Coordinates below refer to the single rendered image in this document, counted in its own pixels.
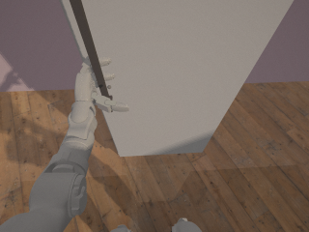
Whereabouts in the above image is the handle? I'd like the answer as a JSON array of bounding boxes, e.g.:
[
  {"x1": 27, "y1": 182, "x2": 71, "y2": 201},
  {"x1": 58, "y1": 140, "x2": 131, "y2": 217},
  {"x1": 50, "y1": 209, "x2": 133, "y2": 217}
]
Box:
[{"x1": 70, "y1": 0, "x2": 113, "y2": 112}]

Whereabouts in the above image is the left robot upper arm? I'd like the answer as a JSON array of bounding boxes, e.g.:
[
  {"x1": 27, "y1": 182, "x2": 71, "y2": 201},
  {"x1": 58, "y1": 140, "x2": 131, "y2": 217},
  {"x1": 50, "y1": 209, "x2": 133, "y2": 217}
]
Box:
[{"x1": 0, "y1": 172, "x2": 88, "y2": 232}]

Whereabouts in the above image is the fridge door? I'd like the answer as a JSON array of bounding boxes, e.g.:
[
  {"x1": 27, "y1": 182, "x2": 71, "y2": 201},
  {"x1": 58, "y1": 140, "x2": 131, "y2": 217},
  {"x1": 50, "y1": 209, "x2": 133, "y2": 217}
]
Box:
[{"x1": 61, "y1": 0, "x2": 294, "y2": 157}]

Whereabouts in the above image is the right robot shin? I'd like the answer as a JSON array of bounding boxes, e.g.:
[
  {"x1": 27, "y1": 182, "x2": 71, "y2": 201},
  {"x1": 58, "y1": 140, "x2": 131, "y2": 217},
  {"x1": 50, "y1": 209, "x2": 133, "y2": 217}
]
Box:
[{"x1": 177, "y1": 217, "x2": 187, "y2": 223}]

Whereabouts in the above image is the left robot forearm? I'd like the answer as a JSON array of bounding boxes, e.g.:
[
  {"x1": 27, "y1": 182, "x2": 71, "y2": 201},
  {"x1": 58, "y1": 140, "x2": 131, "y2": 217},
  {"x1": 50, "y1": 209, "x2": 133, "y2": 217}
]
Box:
[{"x1": 28, "y1": 101, "x2": 98, "y2": 210}]

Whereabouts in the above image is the robot shin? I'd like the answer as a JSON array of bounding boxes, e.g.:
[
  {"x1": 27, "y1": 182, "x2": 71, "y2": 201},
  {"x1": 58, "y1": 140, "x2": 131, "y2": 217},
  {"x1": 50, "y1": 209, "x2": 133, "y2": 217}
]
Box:
[
  {"x1": 177, "y1": 217, "x2": 187, "y2": 223},
  {"x1": 117, "y1": 224, "x2": 127, "y2": 229}
]

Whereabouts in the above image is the robot left hand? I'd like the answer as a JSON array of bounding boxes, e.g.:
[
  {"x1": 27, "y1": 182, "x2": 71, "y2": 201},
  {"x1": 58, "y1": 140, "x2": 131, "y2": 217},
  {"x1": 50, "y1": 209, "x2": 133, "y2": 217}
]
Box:
[{"x1": 74, "y1": 56, "x2": 129, "y2": 113}]

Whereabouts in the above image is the left robot shin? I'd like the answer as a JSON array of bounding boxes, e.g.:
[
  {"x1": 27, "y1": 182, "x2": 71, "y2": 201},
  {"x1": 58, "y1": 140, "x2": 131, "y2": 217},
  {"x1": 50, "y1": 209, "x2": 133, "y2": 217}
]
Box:
[{"x1": 117, "y1": 224, "x2": 127, "y2": 229}]

